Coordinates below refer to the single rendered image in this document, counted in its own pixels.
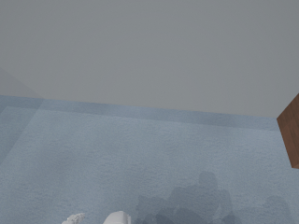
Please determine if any left robot thigh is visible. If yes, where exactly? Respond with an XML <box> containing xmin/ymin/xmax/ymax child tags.
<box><xmin>103</xmin><ymin>211</ymin><xmax>132</xmax><ymax>224</ymax></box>

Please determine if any cupboard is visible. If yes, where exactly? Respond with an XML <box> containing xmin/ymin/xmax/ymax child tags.
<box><xmin>277</xmin><ymin>93</ymin><xmax>299</xmax><ymax>169</ymax></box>

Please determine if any robot left hand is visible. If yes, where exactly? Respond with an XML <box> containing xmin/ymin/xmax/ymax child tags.
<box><xmin>62</xmin><ymin>213</ymin><xmax>85</xmax><ymax>224</ymax></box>

